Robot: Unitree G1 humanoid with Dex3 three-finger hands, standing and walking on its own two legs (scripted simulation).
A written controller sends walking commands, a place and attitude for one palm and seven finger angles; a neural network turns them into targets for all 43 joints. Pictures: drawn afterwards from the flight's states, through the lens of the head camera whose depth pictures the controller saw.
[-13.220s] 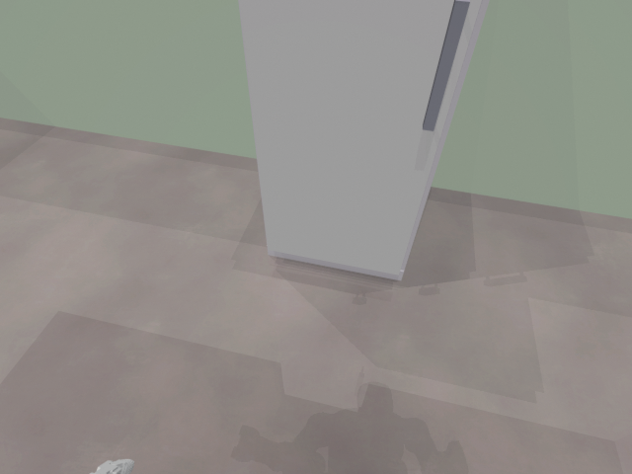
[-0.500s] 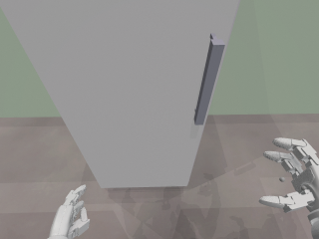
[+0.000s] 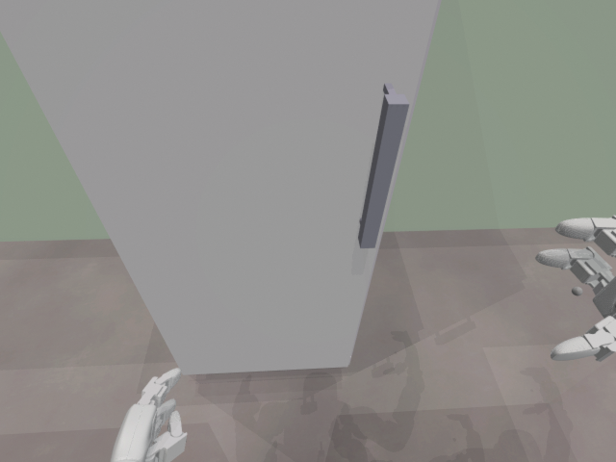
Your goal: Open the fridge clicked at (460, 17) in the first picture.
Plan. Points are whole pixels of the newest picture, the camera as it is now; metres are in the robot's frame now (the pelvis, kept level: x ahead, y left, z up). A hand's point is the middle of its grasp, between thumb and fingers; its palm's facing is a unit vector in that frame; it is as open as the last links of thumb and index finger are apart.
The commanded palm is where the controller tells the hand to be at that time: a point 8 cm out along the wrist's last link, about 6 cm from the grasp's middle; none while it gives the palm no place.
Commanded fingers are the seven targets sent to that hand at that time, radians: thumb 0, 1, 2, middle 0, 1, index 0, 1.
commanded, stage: raise the hand to about handle height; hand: right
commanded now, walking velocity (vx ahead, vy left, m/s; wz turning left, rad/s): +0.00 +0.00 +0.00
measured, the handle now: (376, 174) +0.51 -0.09 +0.12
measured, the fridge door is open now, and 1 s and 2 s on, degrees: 0 0 0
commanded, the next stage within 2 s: move the hooked fingers beside the handle in 0.44 s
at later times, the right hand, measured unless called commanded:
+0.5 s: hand (543, 290) +0.28 -0.25 +0.14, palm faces +0.00 +1.00 -0.06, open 14.0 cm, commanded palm +0.25 -0.30 +0.15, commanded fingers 0.00 0.50 -0.30 0.30 1.20 0.30 1.20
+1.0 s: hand (505, 261) +0.32 -0.23 +0.14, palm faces -0.03 +1.00 -0.03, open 14.0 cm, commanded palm +0.30 -0.27 +0.14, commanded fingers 0.00 0.50 -0.30 0.30 1.20 0.30 1.20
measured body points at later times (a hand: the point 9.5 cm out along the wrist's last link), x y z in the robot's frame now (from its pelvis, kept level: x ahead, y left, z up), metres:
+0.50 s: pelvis +0.01 +0.02 +0.00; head +0.00 +0.03 +0.45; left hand +0.18 +0.26 -0.07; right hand +0.28 -0.30 +0.14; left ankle -0.01 +0.12 -0.73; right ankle +0.05 -0.08 -0.73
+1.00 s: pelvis +0.01 +0.02 +0.00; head +0.01 +0.03 +0.45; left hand +0.17 +0.27 -0.08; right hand +0.32 -0.28 +0.14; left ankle -0.01 +0.12 -0.73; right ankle +0.05 -0.08 -0.73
